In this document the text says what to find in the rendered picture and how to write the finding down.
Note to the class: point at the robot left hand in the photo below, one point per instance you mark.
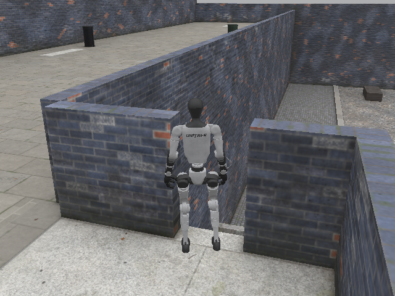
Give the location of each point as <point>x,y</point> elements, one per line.
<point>168,179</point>

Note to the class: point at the robot right forearm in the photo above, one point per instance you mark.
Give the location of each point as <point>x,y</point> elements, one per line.
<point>222,164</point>

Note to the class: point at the left robot upper arm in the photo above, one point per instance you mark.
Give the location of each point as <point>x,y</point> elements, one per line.
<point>174,140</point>

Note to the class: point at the robot left thigh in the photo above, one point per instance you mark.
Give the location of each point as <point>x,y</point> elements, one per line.
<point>183,189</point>

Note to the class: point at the robot right hand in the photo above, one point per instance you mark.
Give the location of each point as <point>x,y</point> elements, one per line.
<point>223,177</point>

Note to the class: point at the right robot upper arm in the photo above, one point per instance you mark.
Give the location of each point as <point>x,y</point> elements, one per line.
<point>215,129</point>

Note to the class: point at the robot right shin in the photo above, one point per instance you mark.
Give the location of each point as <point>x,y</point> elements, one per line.
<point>214,217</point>

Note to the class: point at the robot left forearm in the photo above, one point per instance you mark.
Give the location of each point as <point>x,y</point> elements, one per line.
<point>169,165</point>

